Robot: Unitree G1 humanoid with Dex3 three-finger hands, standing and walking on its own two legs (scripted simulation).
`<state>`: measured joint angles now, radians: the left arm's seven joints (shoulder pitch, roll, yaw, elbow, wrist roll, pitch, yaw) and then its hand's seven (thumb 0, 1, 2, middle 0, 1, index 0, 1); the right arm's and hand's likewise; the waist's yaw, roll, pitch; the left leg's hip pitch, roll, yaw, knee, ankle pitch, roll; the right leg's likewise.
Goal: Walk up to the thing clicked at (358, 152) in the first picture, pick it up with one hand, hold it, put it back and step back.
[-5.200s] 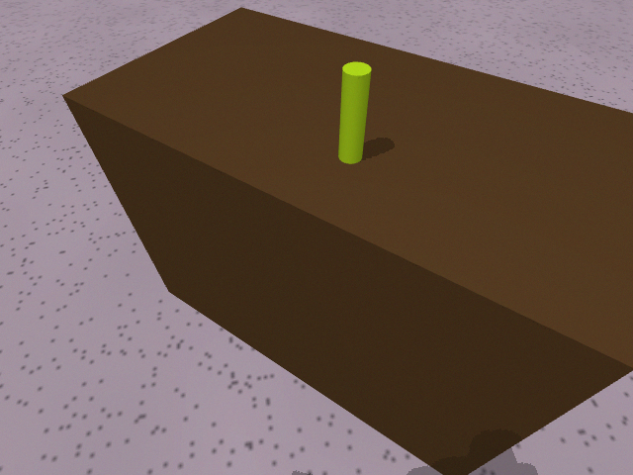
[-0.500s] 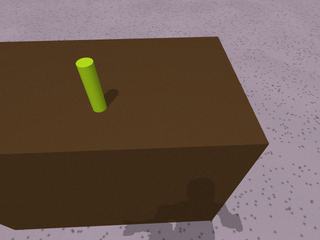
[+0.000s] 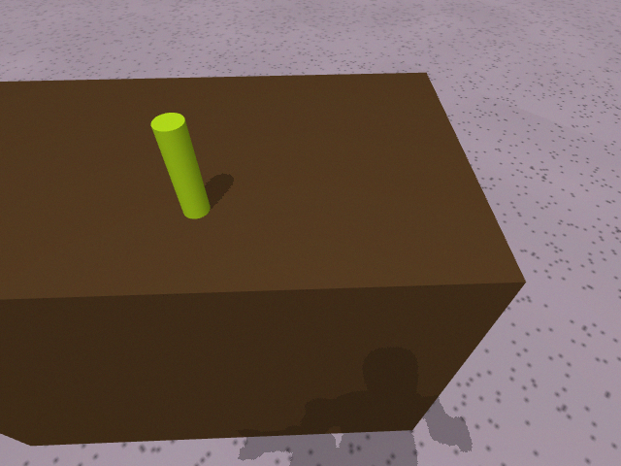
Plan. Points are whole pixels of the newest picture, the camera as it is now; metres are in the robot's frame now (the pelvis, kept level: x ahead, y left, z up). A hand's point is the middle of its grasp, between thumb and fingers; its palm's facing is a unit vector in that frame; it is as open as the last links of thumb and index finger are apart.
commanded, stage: stand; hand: left
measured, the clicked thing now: (184, 170) +0.51 +0.19 +0.10
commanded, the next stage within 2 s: rise first in 0.58 s
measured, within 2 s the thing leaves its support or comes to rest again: neither
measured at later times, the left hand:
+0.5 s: hand out of the picture +0.06 +0.25 -0.16, palm faces -0.04 -0.94 -0.34, open 7.4 cm
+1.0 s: hand (131, 462) +0.16 +0.25 -0.11, palm faces +0.25 -0.92 -0.31, open 13.0 cm
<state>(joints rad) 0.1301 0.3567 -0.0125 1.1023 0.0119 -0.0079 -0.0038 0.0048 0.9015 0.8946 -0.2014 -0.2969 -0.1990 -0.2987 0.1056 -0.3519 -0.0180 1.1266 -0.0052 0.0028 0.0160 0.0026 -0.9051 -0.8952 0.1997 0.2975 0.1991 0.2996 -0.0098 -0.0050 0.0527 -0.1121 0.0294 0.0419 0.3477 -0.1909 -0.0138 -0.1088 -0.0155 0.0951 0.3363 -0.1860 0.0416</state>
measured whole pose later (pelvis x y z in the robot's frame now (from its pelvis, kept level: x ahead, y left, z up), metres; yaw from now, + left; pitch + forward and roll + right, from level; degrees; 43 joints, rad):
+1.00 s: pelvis -0.01 +0.00 -0.01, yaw +3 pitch +2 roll +0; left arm 0.12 0.29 0.14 0.73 -0.04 -0.09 0.06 0.01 0.24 0.32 -0.09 -0.09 -0.09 -0.09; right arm 0.10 -0.28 -0.12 0.85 0.04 -0.10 -0.05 0.00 -0.26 -0.33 0.07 0.08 0.07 0.08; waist 0.01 0.00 0.00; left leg -0.28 0.03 -0.01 0.46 -0.22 -0.02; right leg -0.25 -0.02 0.05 0.44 -0.22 0.04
